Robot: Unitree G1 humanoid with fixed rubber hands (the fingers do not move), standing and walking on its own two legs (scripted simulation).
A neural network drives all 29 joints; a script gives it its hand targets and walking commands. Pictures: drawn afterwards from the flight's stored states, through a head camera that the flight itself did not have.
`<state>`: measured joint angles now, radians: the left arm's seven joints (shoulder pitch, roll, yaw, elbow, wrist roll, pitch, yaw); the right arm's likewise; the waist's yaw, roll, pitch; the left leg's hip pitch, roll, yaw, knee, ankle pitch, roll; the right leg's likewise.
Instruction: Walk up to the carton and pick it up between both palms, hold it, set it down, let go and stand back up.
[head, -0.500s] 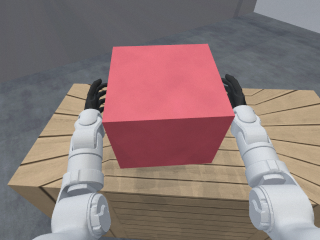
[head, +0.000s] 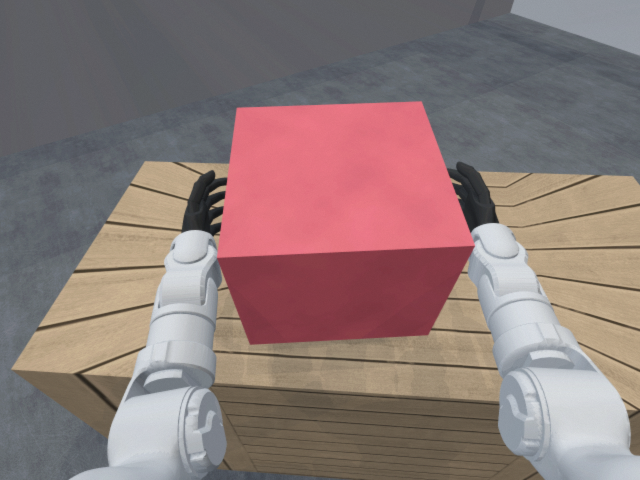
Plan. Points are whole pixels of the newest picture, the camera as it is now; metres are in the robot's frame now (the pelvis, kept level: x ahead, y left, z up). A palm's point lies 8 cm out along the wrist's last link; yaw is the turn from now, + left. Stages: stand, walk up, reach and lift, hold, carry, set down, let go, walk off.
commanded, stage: set down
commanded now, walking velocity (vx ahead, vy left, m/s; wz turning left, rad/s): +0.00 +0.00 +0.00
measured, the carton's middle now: (334, 224) +0.45 +0.00 +0.07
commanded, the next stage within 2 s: none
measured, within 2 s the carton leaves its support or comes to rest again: neither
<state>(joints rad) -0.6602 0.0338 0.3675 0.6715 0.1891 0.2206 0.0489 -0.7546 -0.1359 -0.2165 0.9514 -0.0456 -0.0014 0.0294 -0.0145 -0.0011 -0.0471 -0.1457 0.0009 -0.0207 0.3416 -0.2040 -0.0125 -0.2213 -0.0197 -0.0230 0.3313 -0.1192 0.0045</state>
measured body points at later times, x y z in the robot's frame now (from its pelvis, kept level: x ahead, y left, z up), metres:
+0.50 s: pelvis +0.01 +0.00 +0.00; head +0.01 +0.00 +0.45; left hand +0.41 +0.17 +0.09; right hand +0.42 -0.19 +0.10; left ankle -0.02 +0.12 -0.75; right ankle +0.03 -0.12 -0.75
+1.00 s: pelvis +0.02 +0.00 +0.00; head +0.04 -0.01 +0.45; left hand +0.42 +0.18 +0.06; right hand +0.45 -0.19 +0.08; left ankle -0.02 +0.12 -0.75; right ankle +0.03 -0.12 -0.75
